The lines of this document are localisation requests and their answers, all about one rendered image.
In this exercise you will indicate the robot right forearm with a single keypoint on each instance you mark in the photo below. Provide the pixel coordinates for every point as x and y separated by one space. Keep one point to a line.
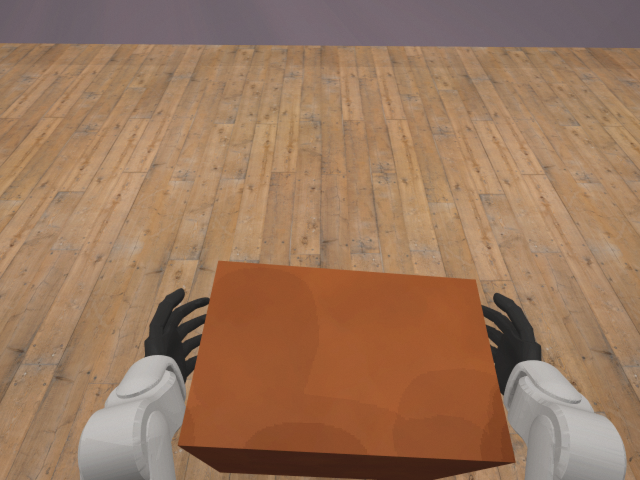
565 439

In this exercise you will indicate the right robot hand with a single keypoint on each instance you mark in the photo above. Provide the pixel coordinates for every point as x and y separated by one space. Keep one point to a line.
517 342

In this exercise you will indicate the robot left forearm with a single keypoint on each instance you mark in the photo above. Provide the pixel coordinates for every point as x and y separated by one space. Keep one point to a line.
130 439

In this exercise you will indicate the left robot hand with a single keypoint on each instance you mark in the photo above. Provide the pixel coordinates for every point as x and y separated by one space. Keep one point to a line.
164 335

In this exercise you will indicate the carton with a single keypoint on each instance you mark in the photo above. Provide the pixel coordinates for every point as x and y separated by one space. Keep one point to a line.
334 373

